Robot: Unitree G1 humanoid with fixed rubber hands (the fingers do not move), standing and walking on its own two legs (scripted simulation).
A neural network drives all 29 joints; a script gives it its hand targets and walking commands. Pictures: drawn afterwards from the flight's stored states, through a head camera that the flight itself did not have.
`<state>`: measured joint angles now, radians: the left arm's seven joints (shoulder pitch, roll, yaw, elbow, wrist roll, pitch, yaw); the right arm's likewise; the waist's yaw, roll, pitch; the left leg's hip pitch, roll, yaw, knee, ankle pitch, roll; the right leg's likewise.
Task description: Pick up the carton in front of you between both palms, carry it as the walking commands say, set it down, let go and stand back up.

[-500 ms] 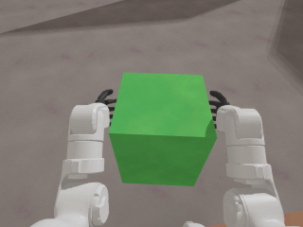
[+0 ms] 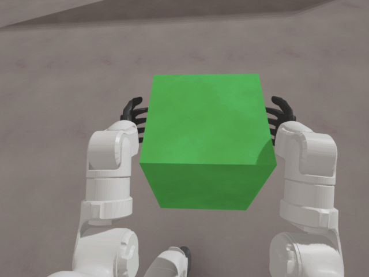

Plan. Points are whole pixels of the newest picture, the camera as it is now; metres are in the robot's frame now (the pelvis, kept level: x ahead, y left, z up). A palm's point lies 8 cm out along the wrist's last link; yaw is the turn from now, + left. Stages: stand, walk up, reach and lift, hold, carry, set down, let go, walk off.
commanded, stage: carry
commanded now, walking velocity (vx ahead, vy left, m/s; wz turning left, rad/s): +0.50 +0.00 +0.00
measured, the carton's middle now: (204, 148) +0.37 +0.03 +0.05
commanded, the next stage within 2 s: none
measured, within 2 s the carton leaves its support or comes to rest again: neither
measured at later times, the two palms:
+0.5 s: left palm (174, 75) +0.69 +0.16 -0.01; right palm (268, 81) +0.67 -0.14 +0.00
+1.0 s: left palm (171, 20) +0.94 +0.21 +0.05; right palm (252, 20) +0.95 -0.09 +0.05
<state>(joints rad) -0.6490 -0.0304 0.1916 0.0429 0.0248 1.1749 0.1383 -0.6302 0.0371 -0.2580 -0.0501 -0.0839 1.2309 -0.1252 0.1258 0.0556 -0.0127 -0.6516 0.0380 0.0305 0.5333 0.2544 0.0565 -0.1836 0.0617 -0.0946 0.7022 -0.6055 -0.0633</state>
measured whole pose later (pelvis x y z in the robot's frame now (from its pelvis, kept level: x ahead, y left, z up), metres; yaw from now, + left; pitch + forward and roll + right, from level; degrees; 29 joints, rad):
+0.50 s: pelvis +0.33 +0.03 -0.07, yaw +1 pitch +6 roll -1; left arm -0.52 -0.08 0.21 -0.03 0.09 1.12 0.14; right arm -0.53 0.06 -0.21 0.01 -0.03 1.08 -0.13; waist -0.08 0.00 0.07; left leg -0.18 -0.07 0.08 0.52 -0.45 0.10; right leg -0.75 -0.02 -0.08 0.73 -0.07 -0.05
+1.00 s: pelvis +0.66 +0.05 -0.05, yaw +3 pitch +4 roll +2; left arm -0.26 -0.15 0.18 -0.22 0.11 1.17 0.09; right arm -0.24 0.15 -0.15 -0.26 -0.13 1.19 -0.11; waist 0.01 0.00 -0.13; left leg -0.55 0.06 0.14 0.55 -0.09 -0.02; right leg 0.02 -0.02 -0.12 0.23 -0.31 -0.03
